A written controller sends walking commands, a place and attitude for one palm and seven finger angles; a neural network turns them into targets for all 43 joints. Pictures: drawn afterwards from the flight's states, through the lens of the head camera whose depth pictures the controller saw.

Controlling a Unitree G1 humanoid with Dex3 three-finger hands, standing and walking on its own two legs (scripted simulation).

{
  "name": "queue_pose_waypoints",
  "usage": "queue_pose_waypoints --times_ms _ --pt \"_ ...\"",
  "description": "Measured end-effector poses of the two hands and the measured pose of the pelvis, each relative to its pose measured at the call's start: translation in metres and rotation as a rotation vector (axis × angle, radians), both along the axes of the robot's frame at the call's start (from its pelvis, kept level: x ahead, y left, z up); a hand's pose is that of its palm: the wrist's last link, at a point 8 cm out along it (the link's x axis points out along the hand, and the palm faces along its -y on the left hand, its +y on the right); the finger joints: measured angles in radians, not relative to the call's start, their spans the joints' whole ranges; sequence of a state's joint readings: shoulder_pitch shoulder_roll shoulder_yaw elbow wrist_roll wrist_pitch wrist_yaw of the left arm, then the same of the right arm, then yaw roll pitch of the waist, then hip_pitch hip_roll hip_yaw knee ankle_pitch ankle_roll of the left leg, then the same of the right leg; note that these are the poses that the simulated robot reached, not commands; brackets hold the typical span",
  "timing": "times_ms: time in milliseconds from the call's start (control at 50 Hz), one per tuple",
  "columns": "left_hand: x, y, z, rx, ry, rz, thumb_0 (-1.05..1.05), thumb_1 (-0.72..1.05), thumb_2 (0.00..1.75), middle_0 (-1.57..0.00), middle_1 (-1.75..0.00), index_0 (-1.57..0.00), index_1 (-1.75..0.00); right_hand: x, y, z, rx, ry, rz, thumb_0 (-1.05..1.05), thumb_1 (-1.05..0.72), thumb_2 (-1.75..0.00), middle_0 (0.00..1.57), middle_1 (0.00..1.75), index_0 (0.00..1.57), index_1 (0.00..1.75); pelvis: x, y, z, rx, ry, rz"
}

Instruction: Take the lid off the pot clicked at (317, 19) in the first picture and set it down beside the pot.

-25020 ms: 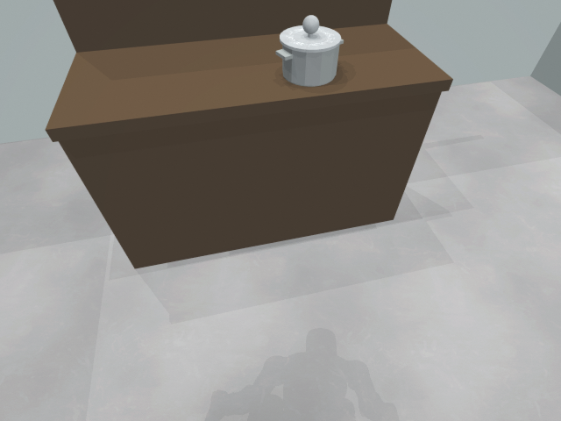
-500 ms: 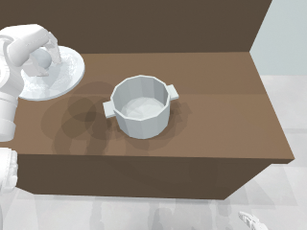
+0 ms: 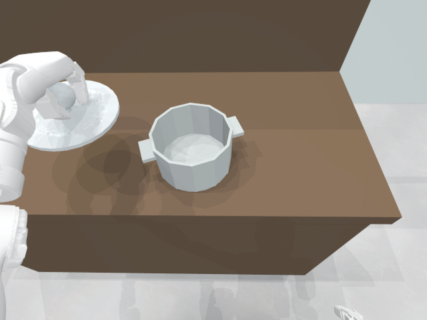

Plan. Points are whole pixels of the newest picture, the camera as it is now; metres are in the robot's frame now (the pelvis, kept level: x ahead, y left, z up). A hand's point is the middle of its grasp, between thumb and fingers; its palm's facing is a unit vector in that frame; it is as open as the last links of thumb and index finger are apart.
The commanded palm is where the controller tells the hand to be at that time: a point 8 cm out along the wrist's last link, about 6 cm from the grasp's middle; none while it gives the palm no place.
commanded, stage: lower the lid onto the table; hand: left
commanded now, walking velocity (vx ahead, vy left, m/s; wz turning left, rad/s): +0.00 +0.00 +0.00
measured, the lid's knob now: (60, 96) +0.47 +0.28 +0.16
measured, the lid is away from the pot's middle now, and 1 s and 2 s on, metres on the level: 0.23 0.23 0.24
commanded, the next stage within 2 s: none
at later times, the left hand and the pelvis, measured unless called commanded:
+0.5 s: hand (59, 122) +0.43 +0.28 +0.13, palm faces -0.40 -0.02 -0.92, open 6.6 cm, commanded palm +0.44 +0.28 +0.21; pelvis +0.00 +0.00 +0.00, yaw +0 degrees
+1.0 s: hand (69, 127) +0.45 +0.28 +0.11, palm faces -0.42 -0.02 -0.91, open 6.6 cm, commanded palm +0.44 +0.29 +0.17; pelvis +0.00 +0.00 +0.00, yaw -1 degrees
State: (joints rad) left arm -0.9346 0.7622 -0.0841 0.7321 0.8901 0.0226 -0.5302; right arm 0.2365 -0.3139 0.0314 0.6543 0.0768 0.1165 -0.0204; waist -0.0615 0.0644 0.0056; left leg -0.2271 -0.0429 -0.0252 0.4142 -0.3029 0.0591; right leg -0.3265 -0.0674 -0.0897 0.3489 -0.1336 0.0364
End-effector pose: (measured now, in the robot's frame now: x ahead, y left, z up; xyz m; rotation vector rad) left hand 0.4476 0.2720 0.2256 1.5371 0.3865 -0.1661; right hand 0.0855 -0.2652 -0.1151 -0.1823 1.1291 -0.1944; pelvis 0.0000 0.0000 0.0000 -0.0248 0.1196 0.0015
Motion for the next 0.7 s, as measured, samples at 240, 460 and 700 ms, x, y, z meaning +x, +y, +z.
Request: queue_pose_waypoints --times_ms 240,460,700 --pt "0.001 0.001 -0.015 0.005 0.015 -0.022 0.00 0.34 0.58 -0.77 -0.96 -0.78 -0.96 -0.007 0.001 -0.001 0.012 0.013 -0.022 0.01 -0.91 -0.90 0.20 0.30 0.20 0.30 0.002 0.002 0.000 0.000 0.003 -0.010" --pt "-0.010 0.008 -0.033 0.007 0.056 -0.009 0.00 0.34 0.58 -0.77 -0.96 -0.78 -0.96 0.006 0.005 -0.001 0.016 -0.004 0.005 0.01 -0.91 -0.90 0.20 0.30 0.20 0.30 0.001 0.003 -0.001 -0.002 0.000 -0.003" --pt "-0.006 0.006 -0.048 -0.009 0.079 -0.026 0.00 0.34 0.59 -0.77 -0.96 -0.78 -0.96 0.004 0.004 0.000 -0.006 -0.001 0.003 0.01 -0.91 -0.90 0.20 0.30 0.20 0.30 -0.001 0.002 -0.001 -0.003 0.007 -0.005"
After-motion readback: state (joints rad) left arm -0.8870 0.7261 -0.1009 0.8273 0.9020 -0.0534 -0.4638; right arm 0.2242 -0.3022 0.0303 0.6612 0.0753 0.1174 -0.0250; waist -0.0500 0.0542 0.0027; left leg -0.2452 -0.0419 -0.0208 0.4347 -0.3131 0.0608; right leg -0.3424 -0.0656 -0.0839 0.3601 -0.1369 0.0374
